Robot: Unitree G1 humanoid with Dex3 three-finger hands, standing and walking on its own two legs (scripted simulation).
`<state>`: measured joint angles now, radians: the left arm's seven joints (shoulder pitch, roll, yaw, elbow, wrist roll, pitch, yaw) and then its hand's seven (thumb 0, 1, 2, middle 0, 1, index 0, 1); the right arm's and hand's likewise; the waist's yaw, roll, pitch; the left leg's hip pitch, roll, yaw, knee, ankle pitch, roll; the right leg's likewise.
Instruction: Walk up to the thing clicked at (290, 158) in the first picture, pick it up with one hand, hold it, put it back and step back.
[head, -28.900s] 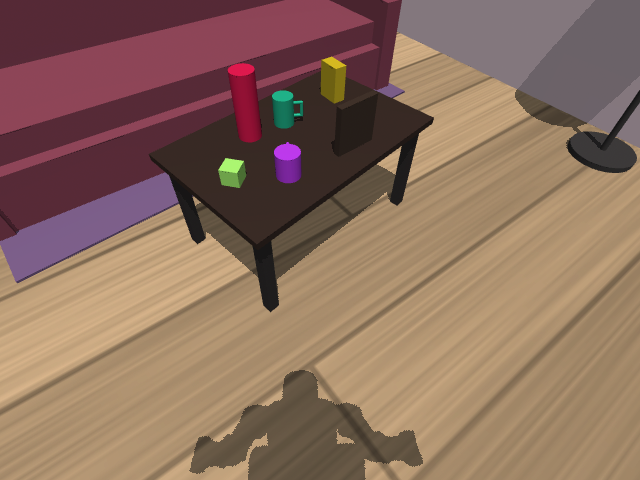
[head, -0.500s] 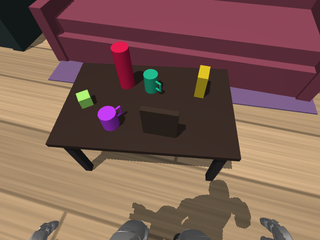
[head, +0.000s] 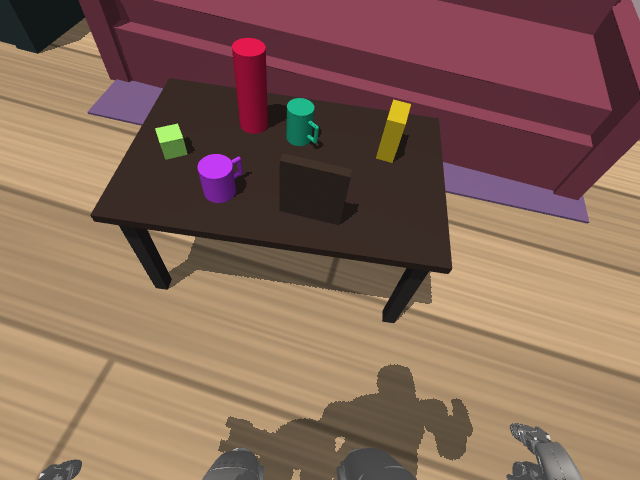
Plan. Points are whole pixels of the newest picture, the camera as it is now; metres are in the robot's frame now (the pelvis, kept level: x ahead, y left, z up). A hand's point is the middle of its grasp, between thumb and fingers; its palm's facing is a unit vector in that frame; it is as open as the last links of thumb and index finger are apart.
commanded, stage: step back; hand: left
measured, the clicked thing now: (223, 175) +0.78 +0.23 -0.28
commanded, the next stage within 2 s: stand in 1.96 s
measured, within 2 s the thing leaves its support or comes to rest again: neither
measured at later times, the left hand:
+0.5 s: hand out of the picture -0.04 +0.24 -0.15, palm faces +0.06 -0.92 -0.39, open 7.4 cm
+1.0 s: hand out of the picture -0.28 +0.19 -0.13, palm faces +0.04 -0.89 -0.45, open 7.4 cm
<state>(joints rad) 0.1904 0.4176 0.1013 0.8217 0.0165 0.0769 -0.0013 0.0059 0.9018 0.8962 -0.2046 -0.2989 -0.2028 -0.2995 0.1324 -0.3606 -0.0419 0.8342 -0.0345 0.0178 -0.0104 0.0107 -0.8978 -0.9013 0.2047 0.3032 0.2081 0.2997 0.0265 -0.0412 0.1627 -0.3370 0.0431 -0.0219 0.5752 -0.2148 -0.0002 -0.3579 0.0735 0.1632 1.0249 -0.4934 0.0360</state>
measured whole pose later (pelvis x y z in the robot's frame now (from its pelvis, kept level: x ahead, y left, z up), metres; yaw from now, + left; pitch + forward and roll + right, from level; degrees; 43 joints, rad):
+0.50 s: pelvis -0.17 -0.04 -0.01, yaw +4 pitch -3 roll +3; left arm 0.07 0.40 0.07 0.77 0.02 0.08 0.02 0.00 0.90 0.90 -0.21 -0.30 -0.20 -0.30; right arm 0.19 -0.34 -0.04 0.89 -0.04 0.04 -0.01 0.01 -0.90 -0.90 0.20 0.30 0.20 0.30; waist 0.01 -0.08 0.22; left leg -0.24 -0.07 0.00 0.64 -0.34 0.02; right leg -0.45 -0.03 0.05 0.81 -0.38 -0.01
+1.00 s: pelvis -0.33 -0.09 +0.00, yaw +2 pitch -2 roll +2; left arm 0.22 0.35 0.06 0.91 0.04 0.02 0.00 0.01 0.90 0.90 -0.21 -0.30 -0.21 -0.30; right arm 0.18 -0.42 -0.05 0.90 -0.02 0.07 0.00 0.01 -0.90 -0.90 0.20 0.30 0.20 0.30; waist 0.03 0.05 0.09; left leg -0.44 -0.08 -0.15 1.05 -0.42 -0.02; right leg -0.28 -0.02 0.02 0.61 -0.30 -0.02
